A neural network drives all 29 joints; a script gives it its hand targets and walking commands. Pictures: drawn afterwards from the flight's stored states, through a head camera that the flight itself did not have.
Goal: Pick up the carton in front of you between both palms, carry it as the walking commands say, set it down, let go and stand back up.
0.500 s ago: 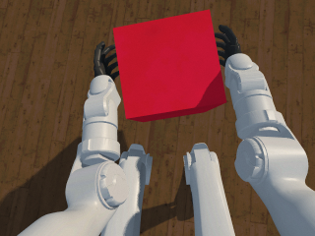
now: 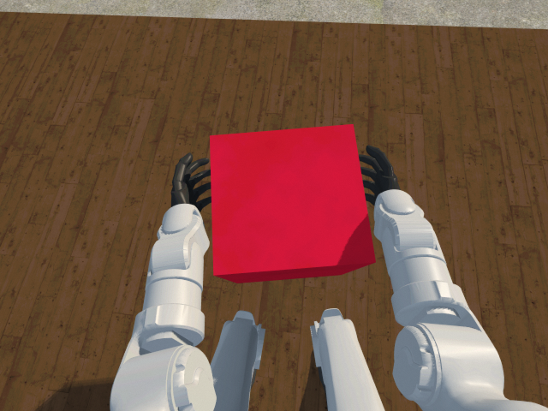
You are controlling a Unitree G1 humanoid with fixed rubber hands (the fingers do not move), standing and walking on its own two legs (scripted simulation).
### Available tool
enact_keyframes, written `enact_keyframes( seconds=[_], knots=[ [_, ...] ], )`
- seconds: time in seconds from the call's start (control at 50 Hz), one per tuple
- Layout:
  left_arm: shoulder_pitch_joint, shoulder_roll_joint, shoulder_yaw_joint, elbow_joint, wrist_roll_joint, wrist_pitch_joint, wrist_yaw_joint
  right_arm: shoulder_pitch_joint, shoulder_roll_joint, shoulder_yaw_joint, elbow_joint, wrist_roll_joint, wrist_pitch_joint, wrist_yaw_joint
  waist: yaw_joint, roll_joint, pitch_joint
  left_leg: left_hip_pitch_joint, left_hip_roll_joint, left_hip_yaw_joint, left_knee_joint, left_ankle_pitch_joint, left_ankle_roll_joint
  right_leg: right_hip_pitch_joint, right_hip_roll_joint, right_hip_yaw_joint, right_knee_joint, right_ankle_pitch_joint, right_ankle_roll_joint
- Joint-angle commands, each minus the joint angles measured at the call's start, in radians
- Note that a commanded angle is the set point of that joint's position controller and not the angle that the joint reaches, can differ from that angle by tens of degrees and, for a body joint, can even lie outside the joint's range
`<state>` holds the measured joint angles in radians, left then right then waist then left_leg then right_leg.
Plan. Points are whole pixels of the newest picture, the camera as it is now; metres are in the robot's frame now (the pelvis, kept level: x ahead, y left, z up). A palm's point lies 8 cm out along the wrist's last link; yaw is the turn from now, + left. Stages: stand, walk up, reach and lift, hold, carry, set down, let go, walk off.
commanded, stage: reach and lift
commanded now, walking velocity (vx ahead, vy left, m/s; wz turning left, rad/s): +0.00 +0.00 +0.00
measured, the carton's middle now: (285, 216) +0.42 +0.00 -0.12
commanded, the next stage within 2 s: hold in 1.84 s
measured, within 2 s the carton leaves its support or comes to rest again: neither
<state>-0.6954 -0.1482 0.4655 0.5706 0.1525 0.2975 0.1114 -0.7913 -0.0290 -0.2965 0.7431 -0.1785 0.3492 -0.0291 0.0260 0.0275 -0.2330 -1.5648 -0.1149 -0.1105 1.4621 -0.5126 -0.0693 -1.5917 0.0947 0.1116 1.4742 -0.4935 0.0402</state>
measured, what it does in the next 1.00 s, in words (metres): rises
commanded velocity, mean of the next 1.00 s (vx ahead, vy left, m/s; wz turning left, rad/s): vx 0.00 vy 0.00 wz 0.00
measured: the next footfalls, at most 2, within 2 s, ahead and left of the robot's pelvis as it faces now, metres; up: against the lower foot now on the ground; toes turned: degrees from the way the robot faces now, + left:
none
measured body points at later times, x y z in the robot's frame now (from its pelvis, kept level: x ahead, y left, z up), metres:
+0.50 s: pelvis +0.05 +0.01 +0.14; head +0.12 +0.00 +0.58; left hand +0.39 +0.15 +0.11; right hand +0.39 -0.15 +0.10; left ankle +0.07 +0.14 -0.55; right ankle +0.08 -0.12 -0.55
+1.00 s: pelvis +0.06 +0.01 +0.18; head +0.02 +0.01 +0.63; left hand +0.37 +0.15 +0.21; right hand +0.35 -0.15 +0.19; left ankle +0.07 +0.14 -0.56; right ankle +0.08 -0.12 -0.56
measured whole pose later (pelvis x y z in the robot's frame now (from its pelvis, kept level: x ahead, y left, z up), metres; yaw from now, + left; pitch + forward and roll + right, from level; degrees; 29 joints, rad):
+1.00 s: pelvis +0.06 +0.01 +0.18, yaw -1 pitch -3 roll +0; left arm -0.32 -0.17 0.31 0.44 0.31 0.58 0.01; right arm -0.29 0.16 -0.27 0.43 -0.30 0.63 -0.03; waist 0.01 0.00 -0.05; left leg -0.18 -0.05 -0.15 0.46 -0.24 -0.01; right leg -0.19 0.04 0.15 0.46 -0.22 0.02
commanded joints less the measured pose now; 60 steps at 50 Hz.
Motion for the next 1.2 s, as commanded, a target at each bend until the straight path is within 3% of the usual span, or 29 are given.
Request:
enact_keyframes(
  seconds=[0.0,0.4,0.7,0.78,0.92,1.04,1.18],
  knots=[
    [-0.554,-1.03,-0.617,0.118,-0.114,0.024,-0.264,-0.541,1.12,0.483,-0.064,0.145,-0.058,0.226,-0.017,-0.075,-0.736,0.404,-0.075,0.141,-0.229,0.201,0.021,0.639,0.064,-0.123,-0.25,0.241,-0.018],
    [-0.156,-1.034,-0.705,0.076,-0.066,0.018,-0.284,-0.189,1.137,0.574,-0.186,0.135,-0.068,0.224,-0.018,-0.043,-0.47,0.932,-0.018,0.047,-0.661,0.4,0.048,1.081,0.031,-0.051,-0.669,0.415,-0.029],
    [0.069,-1.049,-0.792,-0.058,-0.112,0.198,-0.332,0.007,1.131,0.661,-0.38,0.177,0.114,0.25,-0.025,-0.021,-0.186,1.374,0.023,0.017,-0.996,0.606,0.042,1.432,0.001,-0.036,-1.003,0.551,-0.027],
    [0.09,-1.023,-0.764,-0.084,-0.101,0.259,-0.344,0.027,1.108,0.64,-0.42,0.165,0.182,0.254,-0.03,-0.016,-0.068,1.409,0.027,0.021,-1.06,0.557,0.043,1.468,0.001,-0.038,-1.071,0.495,-0.029],
    [-0.007,-1.003,-0.654,-0.038,-0.051,0.295,-0.368,-0.06,1.109,0.538,-0.366,0.123,0.223,0.278,-0.017,-0.016,0.071,1.369,0.038,0.04,-1.101,0.317,0.06,1.447,-0.005,-0.053,-1.099,0.284,-0.038],
    [-0.112,-1.035,-0.67,-0.053,-0.064,0.286,-0.383,-0.171,1.155,0.561,-0.379,0.139,0.211,0.288,-0.014,-0.018,-0.023,1.401,0.034,0.045,-1.079,0.33,0.059,1.469,-0.007,-0.053,-1.082,0.288,-0.037],
    [-0.117,-1.011,-0.664,-0.048,-0.054,0.295,-0.388,-0.158,1.152,0.551,-0.366,0.125,0.225,0.28,-0.022,-0.031,-0.029,1.415,0.026,0.053,-1.092,0.341,0.06,1.495,-0.008,-0.054,-1.1,0.314,-0.028]
  ],
)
